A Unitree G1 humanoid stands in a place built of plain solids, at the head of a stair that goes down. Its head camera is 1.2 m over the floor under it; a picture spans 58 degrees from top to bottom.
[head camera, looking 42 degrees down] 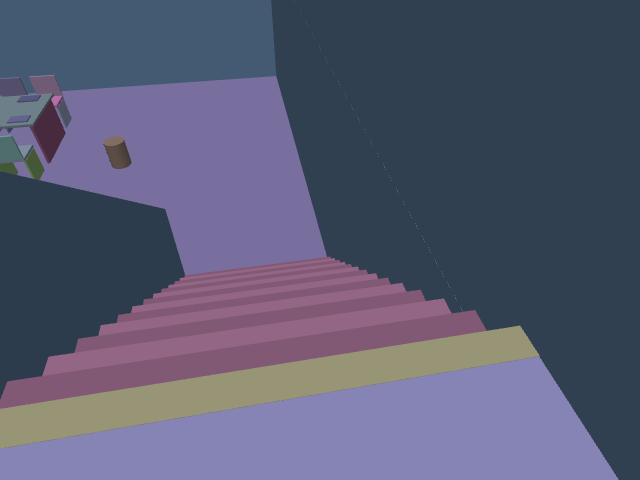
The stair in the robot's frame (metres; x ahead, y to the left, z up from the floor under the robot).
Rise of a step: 0.20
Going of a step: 0.23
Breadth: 1.78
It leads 10 degrees to the left of straight ahead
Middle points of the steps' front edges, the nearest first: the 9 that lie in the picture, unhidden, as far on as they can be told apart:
0.74 0.19 0.00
0.97 0.24 -0.20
1.20 0.28 -0.39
1.43 0.32 -0.59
1.66 0.36 -0.79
1.88 0.41 -0.99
2.11 0.45 -1.18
2.34 0.49 -1.38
2.57 0.53 -1.58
